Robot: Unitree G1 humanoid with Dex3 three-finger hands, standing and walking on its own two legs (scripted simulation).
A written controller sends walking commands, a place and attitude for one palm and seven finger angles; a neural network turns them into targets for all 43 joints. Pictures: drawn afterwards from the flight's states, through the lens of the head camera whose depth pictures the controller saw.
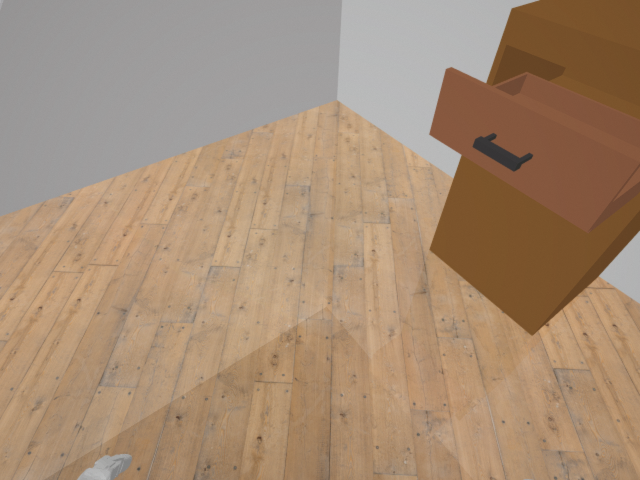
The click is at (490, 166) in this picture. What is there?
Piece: drawer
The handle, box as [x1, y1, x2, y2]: [473, 133, 532, 170]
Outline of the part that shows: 473,144 473,147 512,170 519,168 523,162 531,158 532,154 528,153 519,158 490,141 495,138 496,135 493,133 485,137 480,136 476,138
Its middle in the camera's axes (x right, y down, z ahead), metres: +0.40 -0.19 +0.85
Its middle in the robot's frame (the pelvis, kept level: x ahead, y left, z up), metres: +0.79 -0.36 -0.01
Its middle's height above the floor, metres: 0.76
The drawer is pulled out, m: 0.24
